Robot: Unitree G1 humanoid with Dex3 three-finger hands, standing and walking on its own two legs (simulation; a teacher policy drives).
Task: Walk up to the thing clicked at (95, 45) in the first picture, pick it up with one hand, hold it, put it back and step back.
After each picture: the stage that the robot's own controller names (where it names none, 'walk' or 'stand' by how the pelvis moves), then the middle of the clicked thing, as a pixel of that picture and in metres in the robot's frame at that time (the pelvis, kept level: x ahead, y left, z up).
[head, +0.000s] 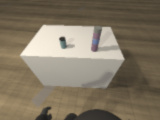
stand; (95, 40) +0.72 -0.01 +0.06
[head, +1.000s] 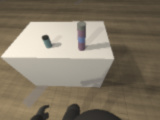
walk; (81, 37) +0.64 +0.14 +0.08
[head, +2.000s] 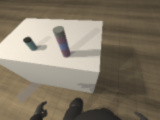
stand; (63, 44) +0.51 +0.25 +0.08
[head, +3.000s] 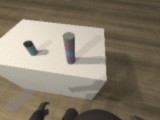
stand; (70, 50) +0.46 +0.17 +0.08
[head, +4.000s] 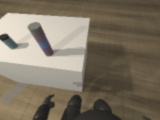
stand; (43, 42) +0.48 +0.36 +0.10
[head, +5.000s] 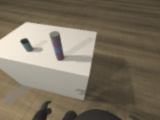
stand; (57, 47) +0.52 +0.29 +0.07
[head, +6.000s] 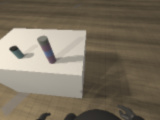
stand; (48, 51) +0.50 +0.36 +0.05
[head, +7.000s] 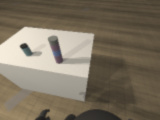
stand; (56, 51) +0.51 +0.31 +0.06
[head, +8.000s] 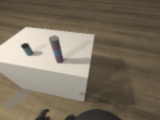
stand; (57, 51) +0.52 +0.30 +0.05
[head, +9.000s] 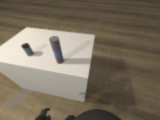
rise first; (57, 51) +0.52 +0.30 +0.05
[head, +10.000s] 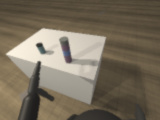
rise first; (66, 51) +0.53 +0.27 +0.06
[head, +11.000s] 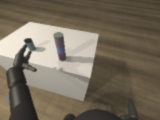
go down; (60, 48) +0.54 +0.25 +0.06
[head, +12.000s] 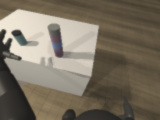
go down; (57, 43) +0.52 +0.25 +0.09
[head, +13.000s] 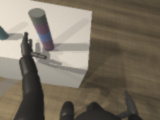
close in; (44, 34) +0.52 +0.27 +0.12
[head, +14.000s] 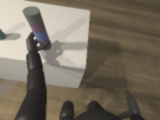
close; (40, 32) +0.53 +0.28 +0.13
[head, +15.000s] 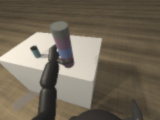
lift; (65, 49) +0.33 +0.16 +0.28
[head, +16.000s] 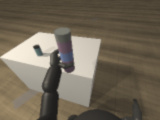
hold; (66, 53) +0.32 +0.16 +0.25
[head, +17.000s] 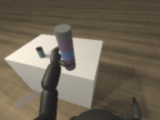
hold; (67, 51) +0.31 +0.15 +0.27
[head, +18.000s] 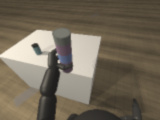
hold; (65, 54) +0.31 +0.16 +0.25
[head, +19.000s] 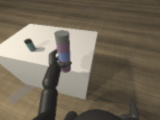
crouch; (64, 54) +0.37 +0.17 +0.18
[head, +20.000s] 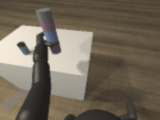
crouch; (51, 34) +0.47 +0.23 +0.25
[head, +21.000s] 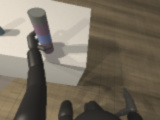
lower; (44, 35) +0.50 +0.25 +0.12
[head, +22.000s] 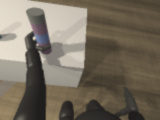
lower; (42, 35) +0.51 +0.25 +0.13
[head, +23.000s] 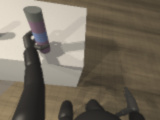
lower; (40, 34) +0.51 +0.25 +0.13
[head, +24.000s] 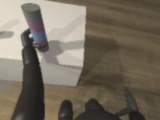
lower; (38, 32) +0.52 +0.26 +0.14
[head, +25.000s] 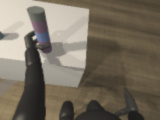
open; (42, 34) +0.52 +0.25 +0.13
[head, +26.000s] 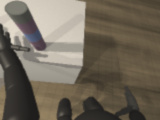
sink last; (32, 32) +0.50 +0.27 +0.14
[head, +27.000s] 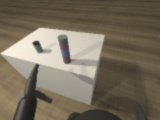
sink last; (65, 50) +0.50 +0.26 +0.10
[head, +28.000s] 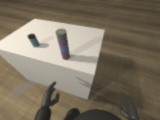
stand; (63, 46) +0.51 +0.25 +0.10
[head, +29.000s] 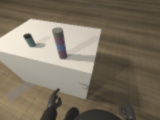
stand; (60, 45) +0.52 +0.26 +0.11
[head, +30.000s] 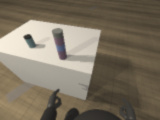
stand; (60, 46) +0.52 +0.26 +0.11
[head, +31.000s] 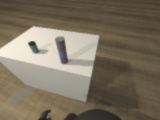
stand; (62, 51) +0.52 +0.27 +0.06
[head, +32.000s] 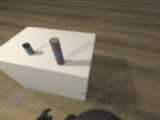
stand; (57, 53) +0.50 +0.29 +0.05
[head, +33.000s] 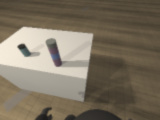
stand; (55, 54) +0.48 +0.30 +0.06
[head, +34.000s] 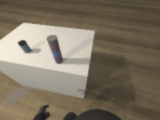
walk; (56, 51) +0.49 +0.29 +0.06
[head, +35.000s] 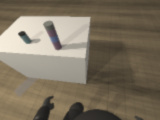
walk; (54, 37) +0.61 +0.34 +0.07
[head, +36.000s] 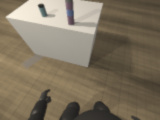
walk; (70, 11) +0.89 +0.27 +0.09
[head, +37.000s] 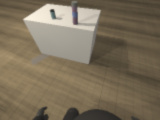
stand; (74, 14) +1.11 +0.27 +0.07
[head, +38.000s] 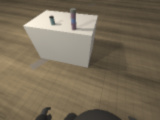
stand; (73, 20) +1.10 +0.28 +0.05
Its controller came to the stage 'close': yes
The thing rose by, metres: 0.22
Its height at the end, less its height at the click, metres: +0.00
